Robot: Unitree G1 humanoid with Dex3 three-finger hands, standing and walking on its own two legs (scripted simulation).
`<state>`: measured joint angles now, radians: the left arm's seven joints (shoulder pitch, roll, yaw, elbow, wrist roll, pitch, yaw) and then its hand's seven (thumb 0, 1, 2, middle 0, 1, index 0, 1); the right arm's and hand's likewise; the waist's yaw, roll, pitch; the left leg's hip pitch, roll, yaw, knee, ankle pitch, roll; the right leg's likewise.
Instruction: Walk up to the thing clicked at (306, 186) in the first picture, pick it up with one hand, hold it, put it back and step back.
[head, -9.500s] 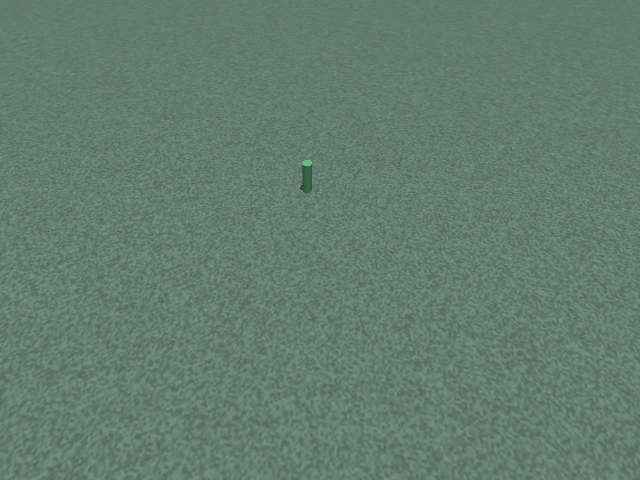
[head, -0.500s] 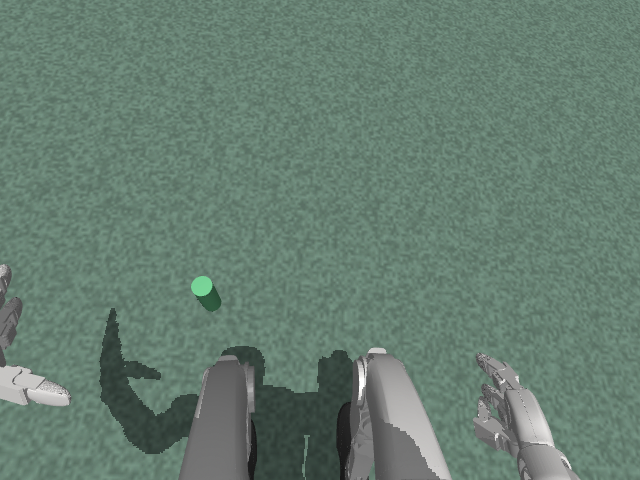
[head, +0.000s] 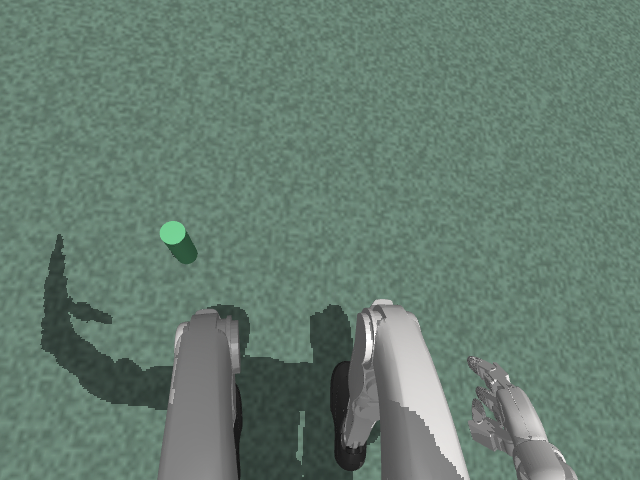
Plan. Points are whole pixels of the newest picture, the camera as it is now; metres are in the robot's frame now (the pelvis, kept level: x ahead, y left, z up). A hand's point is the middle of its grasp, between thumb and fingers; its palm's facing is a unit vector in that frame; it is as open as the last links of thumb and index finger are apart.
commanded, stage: go down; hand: left
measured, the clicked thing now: (180, 244) +0.47 +0.22 -0.38
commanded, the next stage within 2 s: approach in 1.00 s
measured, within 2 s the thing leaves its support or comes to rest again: neither
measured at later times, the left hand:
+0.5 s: hand out of the picture +0.38 +0.39 -0.06, palm faces +0.13 -0.99 -0.09, open 17.7 cm
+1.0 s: hand out of the picture +0.39 +0.40 -0.07, palm faces +0.12 -0.99 -0.07, open 17.7 cm
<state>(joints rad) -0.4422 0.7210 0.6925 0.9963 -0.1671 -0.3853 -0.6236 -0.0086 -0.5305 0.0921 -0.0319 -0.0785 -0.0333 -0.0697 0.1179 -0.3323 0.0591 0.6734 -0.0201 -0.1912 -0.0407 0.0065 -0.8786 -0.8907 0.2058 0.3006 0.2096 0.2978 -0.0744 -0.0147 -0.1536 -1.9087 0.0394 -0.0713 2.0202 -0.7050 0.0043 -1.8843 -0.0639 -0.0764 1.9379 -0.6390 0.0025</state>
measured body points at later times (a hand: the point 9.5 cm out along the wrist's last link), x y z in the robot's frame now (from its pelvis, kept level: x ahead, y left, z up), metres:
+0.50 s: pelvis -0.01 +0.00 -0.05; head +0.20 +0.06 +0.34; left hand +0.37 +0.44 -0.05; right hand +0.14 -0.28 -0.15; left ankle +0.07 +0.12 -0.43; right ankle +0.09 -0.13 -0.42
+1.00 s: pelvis -0.01 +0.00 -0.08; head +0.20 +0.07 +0.32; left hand +0.38 +0.45 -0.06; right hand +0.12 -0.28 -0.17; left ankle +0.07 +0.12 -0.43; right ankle +0.09 -0.13 -0.42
